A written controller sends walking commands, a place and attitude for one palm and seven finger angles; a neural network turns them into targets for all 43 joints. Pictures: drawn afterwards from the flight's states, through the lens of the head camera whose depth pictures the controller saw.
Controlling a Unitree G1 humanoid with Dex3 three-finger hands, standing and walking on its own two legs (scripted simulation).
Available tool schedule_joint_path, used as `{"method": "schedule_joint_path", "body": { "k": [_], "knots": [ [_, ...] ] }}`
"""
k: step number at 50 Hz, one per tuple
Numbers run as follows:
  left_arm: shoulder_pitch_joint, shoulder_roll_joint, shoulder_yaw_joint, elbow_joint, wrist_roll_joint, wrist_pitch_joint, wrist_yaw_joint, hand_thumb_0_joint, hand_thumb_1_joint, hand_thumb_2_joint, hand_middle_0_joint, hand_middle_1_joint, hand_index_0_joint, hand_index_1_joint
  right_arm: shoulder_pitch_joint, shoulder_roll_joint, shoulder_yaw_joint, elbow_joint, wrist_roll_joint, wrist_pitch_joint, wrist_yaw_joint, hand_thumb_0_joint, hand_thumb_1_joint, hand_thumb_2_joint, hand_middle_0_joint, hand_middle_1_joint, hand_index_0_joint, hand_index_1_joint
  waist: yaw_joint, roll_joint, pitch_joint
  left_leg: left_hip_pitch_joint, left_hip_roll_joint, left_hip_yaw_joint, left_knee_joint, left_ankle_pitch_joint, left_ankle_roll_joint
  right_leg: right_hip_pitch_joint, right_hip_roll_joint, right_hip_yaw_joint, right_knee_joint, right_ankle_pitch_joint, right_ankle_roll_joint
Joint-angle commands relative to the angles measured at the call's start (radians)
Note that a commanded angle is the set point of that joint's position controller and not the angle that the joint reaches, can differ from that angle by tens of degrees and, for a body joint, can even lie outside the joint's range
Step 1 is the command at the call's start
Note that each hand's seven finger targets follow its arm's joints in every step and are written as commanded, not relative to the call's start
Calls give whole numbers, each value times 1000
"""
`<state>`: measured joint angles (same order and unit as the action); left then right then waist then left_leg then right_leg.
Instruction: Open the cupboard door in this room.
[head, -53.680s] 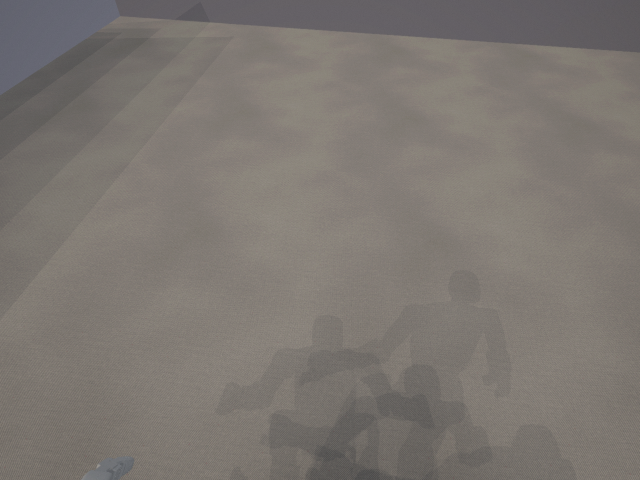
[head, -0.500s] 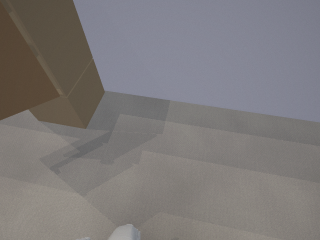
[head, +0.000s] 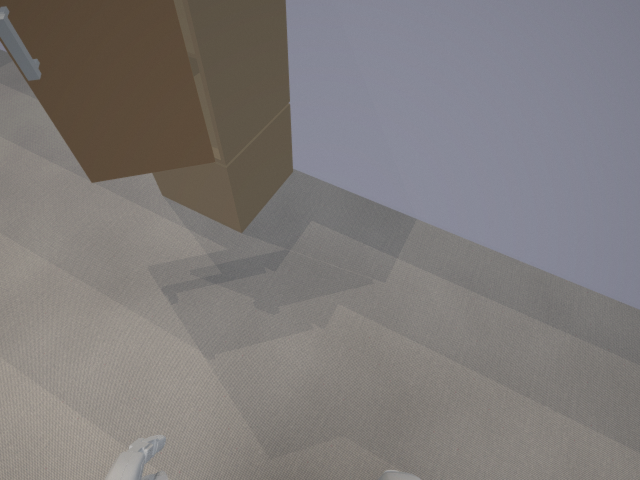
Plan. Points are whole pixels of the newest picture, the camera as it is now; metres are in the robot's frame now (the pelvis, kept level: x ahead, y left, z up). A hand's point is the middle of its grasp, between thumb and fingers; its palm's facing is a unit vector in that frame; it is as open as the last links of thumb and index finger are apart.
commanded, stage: turn to face it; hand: left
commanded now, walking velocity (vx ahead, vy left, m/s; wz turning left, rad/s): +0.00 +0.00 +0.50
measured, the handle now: (19, 43) +0.87 +0.66 +0.04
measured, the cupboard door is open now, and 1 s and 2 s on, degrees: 44 44 44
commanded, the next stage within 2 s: take the last steps up to it in 0.34 s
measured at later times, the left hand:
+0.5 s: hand out of the picture -0.01 +0.21 -0.19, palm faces +0.28 -0.94 -0.21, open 7.4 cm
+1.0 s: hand out of the picture +0.02 +0.20 -0.16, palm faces +0.42 -0.89 -0.19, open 7.4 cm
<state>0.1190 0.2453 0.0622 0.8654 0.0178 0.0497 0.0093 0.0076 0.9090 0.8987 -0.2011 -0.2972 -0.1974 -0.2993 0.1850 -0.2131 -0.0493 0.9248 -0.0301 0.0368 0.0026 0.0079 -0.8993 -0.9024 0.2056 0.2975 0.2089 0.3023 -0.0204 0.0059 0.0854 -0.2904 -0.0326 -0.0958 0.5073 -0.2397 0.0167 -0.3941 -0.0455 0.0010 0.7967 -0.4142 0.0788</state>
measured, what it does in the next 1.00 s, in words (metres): walks ahead, turning left: right foot, then left foot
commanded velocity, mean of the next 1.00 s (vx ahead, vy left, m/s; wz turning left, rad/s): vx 0.17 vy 0.08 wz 0.25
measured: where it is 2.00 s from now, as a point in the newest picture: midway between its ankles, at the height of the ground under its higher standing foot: (236, 399)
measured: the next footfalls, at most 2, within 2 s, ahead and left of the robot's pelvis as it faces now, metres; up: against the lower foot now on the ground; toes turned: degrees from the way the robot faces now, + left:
right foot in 0.06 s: +0.04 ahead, -0.15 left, +0.00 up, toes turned +1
left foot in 0.42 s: +0.03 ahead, +0.11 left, +0.00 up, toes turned +17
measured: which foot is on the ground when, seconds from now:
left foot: down 0.00-0.06, up 0.08-0.40, down 0.42-0.78, up 0.80-1.00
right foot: up 0.00-0.04, down 0.06-0.42, up 0.44-0.76, down 0.78-1.00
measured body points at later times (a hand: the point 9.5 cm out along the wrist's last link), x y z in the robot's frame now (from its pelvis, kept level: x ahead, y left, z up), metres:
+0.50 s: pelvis +0.02 +0.01 -0.01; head +0.05 +0.04 +0.43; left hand -0.03 +0.26 -0.18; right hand +0.18 -0.21 -0.14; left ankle +0.00 +0.10 -0.74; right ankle -0.01 -0.14 -0.70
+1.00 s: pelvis +0.09 +0.05 +0.01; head +0.12 +0.05 +0.46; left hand -0.01 +0.25 -0.14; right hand +0.22 -0.18 -0.15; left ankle +0.07 +0.20 -0.67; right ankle +0.08 -0.11 -0.74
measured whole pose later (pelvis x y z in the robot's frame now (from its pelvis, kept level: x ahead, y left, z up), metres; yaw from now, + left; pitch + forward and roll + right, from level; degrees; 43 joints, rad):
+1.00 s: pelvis +0.09 +0.05 +0.01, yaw +22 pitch +0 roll +2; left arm 0.36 0.14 0.04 1.04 0.03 -0.05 0.00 0.01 0.91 0.90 -0.20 -0.30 -0.20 -0.30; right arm 0.24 -0.23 -0.07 1.02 -0.03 0.03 0.04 0.01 -0.91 -0.90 0.20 0.30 0.20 0.30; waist 0.00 -0.01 0.03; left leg -0.53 0.07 0.04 0.96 -0.22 -0.04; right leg -0.07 -0.13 -0.13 0.37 -0.29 0.05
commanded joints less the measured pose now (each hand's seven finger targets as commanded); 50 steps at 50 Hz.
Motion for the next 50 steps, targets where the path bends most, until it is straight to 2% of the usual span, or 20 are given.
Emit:
{"method": "schedule_joint_path", "body": {
  "k": [1,2,3,4,5,9,15,19,20,21,22,26,31,36,37,38,39,41,44,50],
  "knots": [
    [129,100,26,-49,-9,-44,11,0,900,900,-200,-300,-200,-300,-53,-200,-66,-82,16,-12,-10,0,-900,-900,200,300,200,300,58,118,-157,-51,162,-211,-12,301,79,279,22,-30,-336,195,-11],
    [167,152,38,-43,0,-57,18,0,900,900,-200,-300,-200,-300,-41,-151,-62,-88,24,-15,-6,0,-900,-900,200,300,200,300,74,-24,-186,-178,86,-147,108,116,22,429,-120,102,-459,230,-47],
    [183,234,54,-41,13,-63,24,0,900,900,-200,-300,-200,-300,-40,-94,-51,-109,27,-17,-2,0,-900,-900,200,300,200,300,83,-298,-180,-317,-63,48,357,-305,-56,471,-388,362,-503,378,-167],
    [182,237,44,-45,8,-60,27,0,900,900,-200,-300,-200,-300,-49,-134,-58,-109,20,-9,0,0,-900,-900,200,300,200,300,81,-252,-159,-295,-17,23,580,-403,-47,332,-470,365,-503,437,-247],
    [123,200,32,-60,6,-58,25,0,900,900,-200,-300,-200,-300,-29,-118,-55,-101,15,-5,10,0,-900,-900,200,300,200,300,43,-174,-113,-291,2,15,671,-317,-45,268,-394,254,-493,401,-247],
    [58,113,13,-66,1,-64,25,0,900,900,-200,-300,-200,-300,-33,-99,-49,-57,15,17,20,0,-900,-900,200,300,200,300,2,-244,-59,-284,49,71,690,-184,-78,240,-262,32,-459,572,-184],
    [179,169,34,-7,14,-64,23,0,900,900,-200,-300,-200,-300,-109,-51,-19,-57,24,-2,20,0,-900,-900,200,300,200,300,66,-200,-101,-147,25,177,279,-229,-72,352,-285,-12,-365,760,-195],
    [153,162,35,12,-4,-57,14,0,900,900,-200,-300,-200,-300,9,-91,-23,-17,20,-21,12,0,-900,-900,200,300,200,300,-4,-152,-143,139,23,178,-71,71,-41,225,-237,-86,-206,637,-101],
    [165,117,27,-3,-13,-51,10,0,900,900,-200,-300,-200,-300,44,-171,-40,-11,12,-31,6,0,-900,-900,200,300,200,300,-19,50,-199,294,177,6,-101,295,17,74,-164,-145,-65,399,-44],
    [137,52,3,-29,-17,-46,7,0,900,900,-200,-300,-200,-300,100,-247,-61,-8,9,-31,-2,0,-900,-900,200,300,200,300,-47,273,-222,340,401,-264,-119,631,151,-82,-67,-137,113,-187,4],
    [94,59,1,-34,-12,-31,16,0,900,900,-200,-300,-200,-300,111,-262,-58,4,4,-21,-14,0,-900,-900,200,300,200,300,-57,208,-207,260,441,-250,-121,632,229,-61,-69,-41,209,-257,-16],
    [72,56,13,9,5,-27,-9,0,900,900,-200,-300,-200,-300,19,-179,-29,-9,0,-36,-28,0,-900,-900,200,300,200,300,-4,220,-78,133,297,-161,-204,150,175,-128,-55,-24,287,-94,-39],
    [64,30,8,20,6,-50,-28,0,900,900,-200,-300,-200,-300,66,-170,-29,10,4,-57,-23,0,-900,-900,200,300,200,300,-3,121,-100,175,249,-134,-224,43,181,-86,-28,-70,101,-54,-41],
    [200,29,18,62,6,-69,-29,0,900,900,-200,-300,-200,-300,15,-160,-31,9,10,-48,-12,0,-900,-900,200,300,200,300,74,84,-83,-43,168,-94,-131,-167,130,263,21,-125,-263,76,-47],
    [273,58,28,87,11,-77,-24,0,900,900,-200,-300,-200,-300,-2,-128,-27,4,16,-50,-9,0,-900,-900,200,300,200,300,113,1,-80,-180,98,-35,-9,-233,86,422,-29,-67,-375,76,-59],
    [349,147,46,107,23,-87,-10,0,900,900,-200,-300,-200,-300,2,-56,-14,-16,28,-56,-2,0,-900,-900,200,300,200,300,148,-268,-91,-387,-13,93,257,-311,25,568,-284,241,-525,-110,-128],
    [382,198,55,106,13,-87,-1,0,900,900,-200,-300,-200,-300,-64,-89,-19,-55,10,-51,5,0,-900,-900,200,300,200,300,166,-339,-27,-479,-5,78,492,-380,-4,474,-485,535,-665,-218,-228],
    [270,162,50,74,6,-91,7,0,900,900,-200,-300,-200,-300,-58,-101,-32,-49,0,-41,22,0,-900,-900,200,300,200,300,92,-149,50,-463,74,29,626,-200,-12,301,-464,463,-709,-364,-251],
    [188,64,18,76,5,-113,5,0,900,900,-200,-300,-200,-300,-26,-74,-32,-2,-1,-21,35,0,-900,-900,200,300,200,300,33,-237,100,-384,128,52,642,-4,-43,157,-337,152,-696,-74,-167],
    [285,101,28,149,13,-129,1,0,900,900,-200,-300,-200,-300,-60,-1,-10,2,14,-45,53,0,-900,-900,200,300,200,300,64,-165,-3,-269,93,196,248,20,-62,325,-276,-77,-584,328,-152]
  ]
}}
